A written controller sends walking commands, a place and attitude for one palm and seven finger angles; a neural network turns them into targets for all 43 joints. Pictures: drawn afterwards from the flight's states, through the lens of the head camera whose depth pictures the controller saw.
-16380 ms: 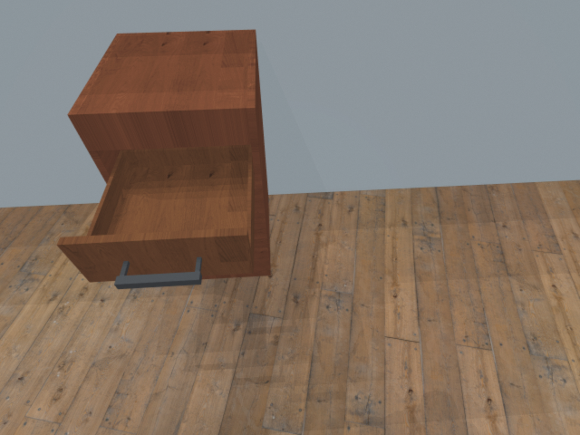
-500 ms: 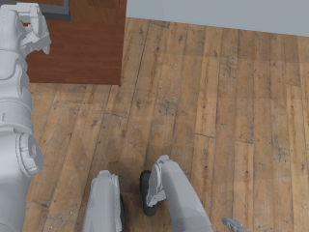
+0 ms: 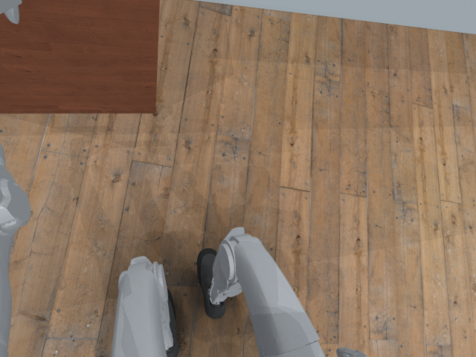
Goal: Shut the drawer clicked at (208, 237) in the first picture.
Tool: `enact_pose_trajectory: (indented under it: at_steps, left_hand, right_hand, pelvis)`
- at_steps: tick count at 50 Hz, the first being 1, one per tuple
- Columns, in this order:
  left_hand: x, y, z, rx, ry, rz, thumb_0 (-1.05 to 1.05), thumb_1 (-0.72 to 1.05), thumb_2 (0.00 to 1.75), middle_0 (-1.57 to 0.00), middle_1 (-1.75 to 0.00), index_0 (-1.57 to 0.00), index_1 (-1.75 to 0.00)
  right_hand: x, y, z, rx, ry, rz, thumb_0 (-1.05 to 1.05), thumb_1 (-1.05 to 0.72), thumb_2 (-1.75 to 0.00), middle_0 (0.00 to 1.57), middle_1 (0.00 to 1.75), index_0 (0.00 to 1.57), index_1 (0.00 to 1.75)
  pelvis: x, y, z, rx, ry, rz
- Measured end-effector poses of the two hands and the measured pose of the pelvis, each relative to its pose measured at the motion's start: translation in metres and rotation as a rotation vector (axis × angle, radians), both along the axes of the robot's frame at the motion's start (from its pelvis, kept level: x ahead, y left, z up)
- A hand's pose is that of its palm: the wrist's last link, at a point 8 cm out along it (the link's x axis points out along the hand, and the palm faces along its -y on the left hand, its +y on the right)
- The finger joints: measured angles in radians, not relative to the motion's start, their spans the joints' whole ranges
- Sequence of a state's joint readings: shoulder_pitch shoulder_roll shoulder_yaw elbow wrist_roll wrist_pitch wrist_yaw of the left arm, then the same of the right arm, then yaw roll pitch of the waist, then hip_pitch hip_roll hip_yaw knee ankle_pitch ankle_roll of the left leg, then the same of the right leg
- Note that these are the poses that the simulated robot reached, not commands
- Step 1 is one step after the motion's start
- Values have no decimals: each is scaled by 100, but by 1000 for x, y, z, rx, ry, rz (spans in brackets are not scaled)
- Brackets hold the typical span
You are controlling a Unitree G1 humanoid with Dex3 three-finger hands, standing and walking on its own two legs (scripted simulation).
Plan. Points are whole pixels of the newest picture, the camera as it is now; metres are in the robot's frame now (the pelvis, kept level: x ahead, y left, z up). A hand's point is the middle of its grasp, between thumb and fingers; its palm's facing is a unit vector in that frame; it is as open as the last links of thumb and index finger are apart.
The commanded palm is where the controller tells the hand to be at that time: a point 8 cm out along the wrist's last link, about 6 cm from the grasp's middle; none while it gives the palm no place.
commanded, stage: push the drawer shut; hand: left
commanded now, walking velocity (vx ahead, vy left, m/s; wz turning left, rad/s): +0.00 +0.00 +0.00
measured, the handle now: out of the picture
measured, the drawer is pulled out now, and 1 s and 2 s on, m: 0.00 0.00 0.00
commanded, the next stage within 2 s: pull the fist back off the drawer in 0.18 s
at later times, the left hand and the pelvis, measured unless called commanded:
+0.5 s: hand out of the picture +0.61 +0.22 +0.03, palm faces +0.00 -1.00 -0.07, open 3.5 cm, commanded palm +0.62 +0.18 +0.04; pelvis -0.03 +0.00 -0.02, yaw -1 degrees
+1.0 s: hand out of the picture +0.58 +0.22 +0.03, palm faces -0.01 -1.00 -0.05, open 3.3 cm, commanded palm +0.58 +0.21 +0.04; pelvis +0.01 +0.01 +0.01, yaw -1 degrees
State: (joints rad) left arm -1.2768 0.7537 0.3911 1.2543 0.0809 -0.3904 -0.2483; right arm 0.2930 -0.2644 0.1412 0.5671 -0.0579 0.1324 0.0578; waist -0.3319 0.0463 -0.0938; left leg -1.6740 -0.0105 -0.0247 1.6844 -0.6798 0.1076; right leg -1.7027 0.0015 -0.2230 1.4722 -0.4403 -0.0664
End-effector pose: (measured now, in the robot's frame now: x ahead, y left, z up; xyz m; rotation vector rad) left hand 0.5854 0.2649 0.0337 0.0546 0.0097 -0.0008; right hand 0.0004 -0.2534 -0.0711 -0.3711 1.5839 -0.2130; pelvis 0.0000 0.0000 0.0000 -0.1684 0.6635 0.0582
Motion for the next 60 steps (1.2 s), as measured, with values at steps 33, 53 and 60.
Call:
enact_pose_trajectory:
  at_steps: [33,53,60]
  left_hand:
    - [2,7,-1,4,28,-6,6,71,88,-140,-159,-140,-160]
    - [-23,15,-5,-23,59,6,2,89,90,-140,-159,-140,-160]
    - [-38,15,19,33,-21,-29,2,90,90,-139,-159,-140,-160]
  right_hand:
    - [-71,18,4,-1,80,-70,-1,-91,-90,21,30,21,30]
    - [30,8,10,44,-65,27,0,-91,-90,21,30,21,30]
    - [70,2,22,37,-133,40,0,-91,-90,21,30,21,30]
  pelvis:
    - [-28,1,-16,-18,-5,-12]
    - [11,8,15,3,-12,-8]
    - [23,10,31,-1,-20,-1]
